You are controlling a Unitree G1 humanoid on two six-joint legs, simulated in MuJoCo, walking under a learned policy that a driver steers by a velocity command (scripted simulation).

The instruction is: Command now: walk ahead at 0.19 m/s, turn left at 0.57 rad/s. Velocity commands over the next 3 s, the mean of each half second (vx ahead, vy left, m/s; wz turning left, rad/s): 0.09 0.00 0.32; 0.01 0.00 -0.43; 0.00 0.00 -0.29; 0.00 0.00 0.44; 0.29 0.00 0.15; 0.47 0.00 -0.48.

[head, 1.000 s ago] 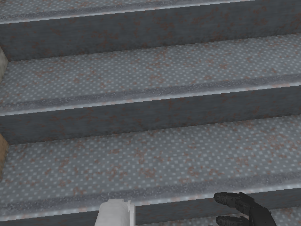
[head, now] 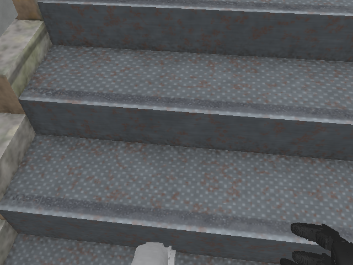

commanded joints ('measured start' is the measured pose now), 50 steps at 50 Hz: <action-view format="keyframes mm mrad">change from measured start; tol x64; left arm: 1 -6 99 6 -45 6 -22 -1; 50 -204 92 28 -388 -11 131 48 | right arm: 1 -124 33 25 -115 -13 20 -18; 50 156 -69 -1 32 -4 11 14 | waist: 1 -36 -45 83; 50 5 -122 -63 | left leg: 1 -254 32 8 106 -146 20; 9 725 1 282 -830 -129 76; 13 1047 306 -728 -1627 -13 296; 50 496 80 82 -778 -44 -138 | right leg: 1 167 -259 164 -322 410 -129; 9 255 -236 -19 -13 1741 -129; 12 -417 158 193 1131 57 40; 15 -499 63 370 1372 226 -3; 50 -19 -52 567 -88 387 -248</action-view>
